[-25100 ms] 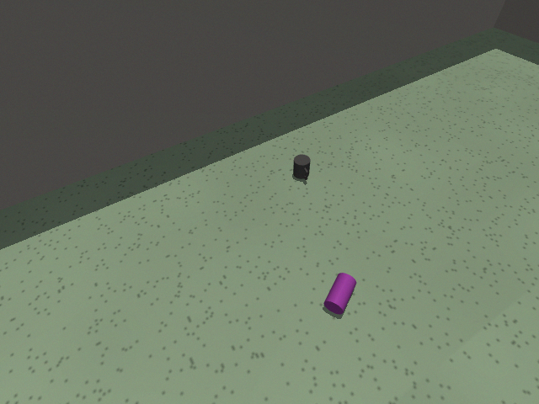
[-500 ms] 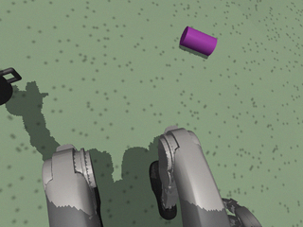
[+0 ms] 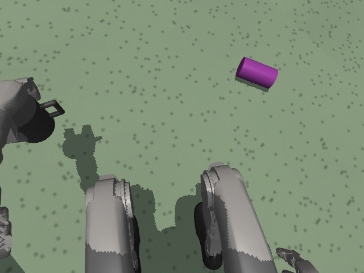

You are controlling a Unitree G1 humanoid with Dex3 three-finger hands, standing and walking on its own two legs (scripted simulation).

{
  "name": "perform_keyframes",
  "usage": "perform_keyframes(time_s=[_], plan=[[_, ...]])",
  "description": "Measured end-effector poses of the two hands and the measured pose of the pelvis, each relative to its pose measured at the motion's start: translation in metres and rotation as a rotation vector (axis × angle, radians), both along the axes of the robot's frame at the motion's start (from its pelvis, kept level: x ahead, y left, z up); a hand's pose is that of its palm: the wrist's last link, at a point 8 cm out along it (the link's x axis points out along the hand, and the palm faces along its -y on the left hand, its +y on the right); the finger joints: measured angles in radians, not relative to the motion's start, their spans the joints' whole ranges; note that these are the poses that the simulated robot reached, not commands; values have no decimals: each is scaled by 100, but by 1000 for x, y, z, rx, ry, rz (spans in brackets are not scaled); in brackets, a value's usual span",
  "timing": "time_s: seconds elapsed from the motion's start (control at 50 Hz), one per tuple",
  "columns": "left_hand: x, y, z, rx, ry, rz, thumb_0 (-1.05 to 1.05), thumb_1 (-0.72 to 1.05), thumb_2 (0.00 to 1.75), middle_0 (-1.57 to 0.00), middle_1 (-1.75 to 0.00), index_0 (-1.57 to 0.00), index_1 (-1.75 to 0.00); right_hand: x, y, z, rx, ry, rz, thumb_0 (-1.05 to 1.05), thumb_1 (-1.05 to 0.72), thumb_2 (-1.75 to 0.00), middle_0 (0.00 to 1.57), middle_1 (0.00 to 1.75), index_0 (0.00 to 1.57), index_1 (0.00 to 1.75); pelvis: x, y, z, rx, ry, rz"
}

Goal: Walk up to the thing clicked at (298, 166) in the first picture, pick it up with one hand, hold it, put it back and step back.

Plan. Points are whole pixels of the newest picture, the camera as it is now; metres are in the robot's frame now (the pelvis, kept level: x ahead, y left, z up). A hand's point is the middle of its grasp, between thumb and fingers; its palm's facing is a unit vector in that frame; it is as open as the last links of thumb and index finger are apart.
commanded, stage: lift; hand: left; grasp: from above
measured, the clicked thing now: (33, 115) +0.47 +0.32 -0.14
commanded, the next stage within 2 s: hold in 1.22 s
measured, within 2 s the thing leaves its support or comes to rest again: neither
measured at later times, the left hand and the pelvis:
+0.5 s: hand out of the picture +0.37 +0.31 +0.10, palm faces -0.43 -0.11 -0.90, open 11.4 cm; pelvis +0.01 +0.00 +0.17, yaw +4 degrees
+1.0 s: hand out of the picture +0.36 +0.27 +0.23, palm faces -0.44 -0.09 -0.89, open 11.4 cm; pelvis +0.05 +0.00 +0.31, yaw +5 degrees
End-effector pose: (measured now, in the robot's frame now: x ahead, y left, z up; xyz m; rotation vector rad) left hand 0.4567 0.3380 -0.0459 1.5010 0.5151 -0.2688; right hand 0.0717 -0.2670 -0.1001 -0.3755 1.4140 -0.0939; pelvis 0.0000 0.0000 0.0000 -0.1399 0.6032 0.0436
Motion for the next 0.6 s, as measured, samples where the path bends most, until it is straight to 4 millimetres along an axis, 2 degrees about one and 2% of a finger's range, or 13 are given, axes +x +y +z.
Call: perform_keyframes(time_s=[0.14, 0.3, 0.42, 0.6], plan=[[-20, -1, 50, -6, -19, 0, 0, -25, 90, -49, -97, -40, -102, 33, 5, 29, 18, -105, 10, 0, -92, -90, 20, 30, 20, 30, 2, 0, 35, 14, -9, 8], [-43, -12, 116, -25, -45, -7, 0, -24, 89, -48, -98, -39, -103, 63, 12, 79, 32, -203, 15, 0, -91, -90, 20, 30, 20, 30, 4, 0, 88, 29, -53, 21], [-64, -21, 168, -35, -51, 2, 0, -23, 88, -47, -100, -38, -103, 73, 17, 126, 43, -260, -2, 0, -91, -90, 20, 30, 20, 30, 7, 0, 135, 42, -109, 29], [-92, -33, 245, -36, -42, 14, 0, -23, 88, -47, -99, -39, -103, 77, 24, 200, 55, -326, -24, 0, -91, -90, 20, 30, 20, 30, 17, 1, 209, 68, -209, 42]])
